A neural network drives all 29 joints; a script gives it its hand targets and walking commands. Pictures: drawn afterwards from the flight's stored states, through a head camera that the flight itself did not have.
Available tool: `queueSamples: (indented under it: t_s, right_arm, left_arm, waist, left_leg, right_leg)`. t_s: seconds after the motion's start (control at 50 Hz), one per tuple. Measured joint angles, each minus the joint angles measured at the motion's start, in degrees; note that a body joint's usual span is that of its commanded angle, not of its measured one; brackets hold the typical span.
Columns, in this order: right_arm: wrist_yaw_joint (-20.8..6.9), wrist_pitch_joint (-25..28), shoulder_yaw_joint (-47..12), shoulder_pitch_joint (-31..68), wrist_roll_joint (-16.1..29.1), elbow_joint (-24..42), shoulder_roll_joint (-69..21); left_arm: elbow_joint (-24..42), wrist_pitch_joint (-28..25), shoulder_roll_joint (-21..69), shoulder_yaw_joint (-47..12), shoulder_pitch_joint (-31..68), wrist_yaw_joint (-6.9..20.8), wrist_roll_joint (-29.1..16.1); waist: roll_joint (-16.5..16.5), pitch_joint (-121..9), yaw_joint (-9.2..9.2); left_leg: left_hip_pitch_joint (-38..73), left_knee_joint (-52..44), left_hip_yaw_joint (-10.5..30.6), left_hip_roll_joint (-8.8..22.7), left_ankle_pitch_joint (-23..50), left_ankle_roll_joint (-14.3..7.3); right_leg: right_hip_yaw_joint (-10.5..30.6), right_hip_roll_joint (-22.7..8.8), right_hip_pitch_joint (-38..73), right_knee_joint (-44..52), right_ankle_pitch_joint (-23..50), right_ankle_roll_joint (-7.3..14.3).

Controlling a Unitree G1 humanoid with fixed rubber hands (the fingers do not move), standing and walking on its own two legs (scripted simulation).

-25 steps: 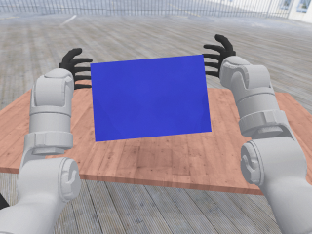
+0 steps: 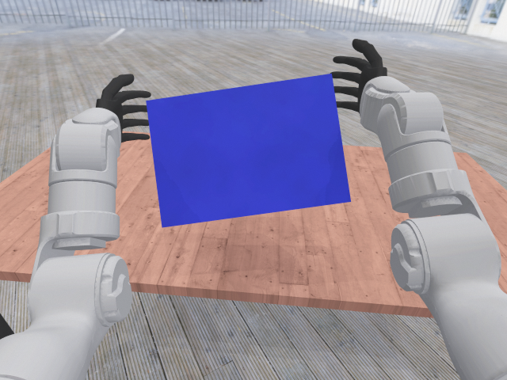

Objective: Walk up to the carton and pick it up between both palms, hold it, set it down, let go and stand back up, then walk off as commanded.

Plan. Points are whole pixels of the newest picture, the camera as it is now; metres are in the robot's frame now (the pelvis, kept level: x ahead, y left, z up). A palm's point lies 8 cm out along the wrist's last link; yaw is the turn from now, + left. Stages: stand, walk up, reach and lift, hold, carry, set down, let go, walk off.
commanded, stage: hold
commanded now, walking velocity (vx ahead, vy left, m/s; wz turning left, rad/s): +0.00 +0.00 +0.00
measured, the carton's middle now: (249, 160) +0.43 +0.00 +0.20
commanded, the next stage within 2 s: none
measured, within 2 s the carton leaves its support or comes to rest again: neither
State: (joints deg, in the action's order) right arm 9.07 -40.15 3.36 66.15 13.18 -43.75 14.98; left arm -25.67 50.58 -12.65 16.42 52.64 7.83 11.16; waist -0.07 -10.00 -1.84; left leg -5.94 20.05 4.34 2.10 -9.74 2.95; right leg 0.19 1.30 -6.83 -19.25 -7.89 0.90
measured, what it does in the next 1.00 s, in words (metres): stands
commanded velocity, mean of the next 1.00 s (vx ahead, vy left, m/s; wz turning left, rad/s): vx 0.00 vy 0.00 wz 0.00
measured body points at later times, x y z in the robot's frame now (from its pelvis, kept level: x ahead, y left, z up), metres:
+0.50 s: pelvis +0.00 +0.00 +0.00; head -0.11 +0.00 +0.44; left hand +0.36 +0.20 +0.31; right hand +0.37 -0.17 +0.34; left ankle +0.02 +0.15 -0.75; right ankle +0.03 -0.11 -0.75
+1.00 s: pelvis +0.00 +0.00 +0.00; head -0.10 +0.01 +0.44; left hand +0.37 +0.20 +0.30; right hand +0.38 -0.17 +0.32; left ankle +0.02 +0.15 -0.75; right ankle +0.03 -0.11 -0.75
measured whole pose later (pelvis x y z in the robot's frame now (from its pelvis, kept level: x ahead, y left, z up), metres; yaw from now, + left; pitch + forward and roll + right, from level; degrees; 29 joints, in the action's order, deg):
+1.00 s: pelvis +0.00 +0.00 +0.00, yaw +0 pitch -4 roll +0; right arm 9.6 -39.7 1.9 61.7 15.9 -43.2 15.0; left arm -25.7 50.6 -12.7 16.4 52.3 7.5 11.0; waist 0.0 -10.4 -1.8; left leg -5.9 20.0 4.3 2.1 -9.8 2.9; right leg 0.2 1.3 -6.8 -19.2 -8.0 0.9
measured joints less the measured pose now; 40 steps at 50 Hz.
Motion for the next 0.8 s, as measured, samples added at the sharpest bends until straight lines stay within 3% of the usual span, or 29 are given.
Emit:
queueSamples:
  t_s: [0.34,0.8]
  right_arm:
    - [0.4,0.3,-1.7,-5.0,3.2,0.6,0.0]
    - [-0.1,0.0,0.1,-0.2,-0.2,-0.3,0.0]
  left_arm:
    - [0.0,0.2,0.0,0.0,-0.6,-0.5,-0.3]
    - [0.0,-0.1,0.1,0.0,-0.1,0.0,-0.2]
  waist:
    - [0.0,-0.8,0.0]
    - [0.1,1.1,0.0]
  left_leg:
    - [0.0,0.0,0.0,0.0,0.0,0.0]
    - [0.0,0.0,0.0,0.0,0.1,0.0]
  right_leg:
    - [0.0,0.0,0.0,0.0,-0.1,0.0]
    - [0.0,0.0,0.0,0.0,0.0,0.0]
